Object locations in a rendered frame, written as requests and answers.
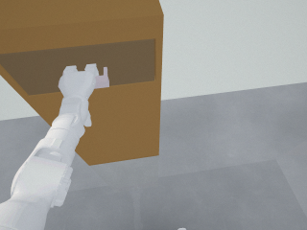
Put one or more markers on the robot left upper arm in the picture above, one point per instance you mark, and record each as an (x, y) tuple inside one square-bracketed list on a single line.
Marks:
[(43, 184)]

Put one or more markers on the robot left hand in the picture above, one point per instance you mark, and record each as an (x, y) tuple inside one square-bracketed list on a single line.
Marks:
[(74, 82)]

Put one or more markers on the drawer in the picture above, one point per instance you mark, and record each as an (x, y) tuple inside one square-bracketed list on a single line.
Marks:
[(38, 72)]

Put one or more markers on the cabinet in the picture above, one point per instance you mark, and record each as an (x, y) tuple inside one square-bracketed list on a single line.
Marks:
[(125, 118)]

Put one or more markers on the robot left forearm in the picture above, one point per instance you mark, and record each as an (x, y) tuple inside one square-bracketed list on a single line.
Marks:
[(63, 136)]

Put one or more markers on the handle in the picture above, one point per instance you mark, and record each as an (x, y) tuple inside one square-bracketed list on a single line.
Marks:
[(101, 81)]

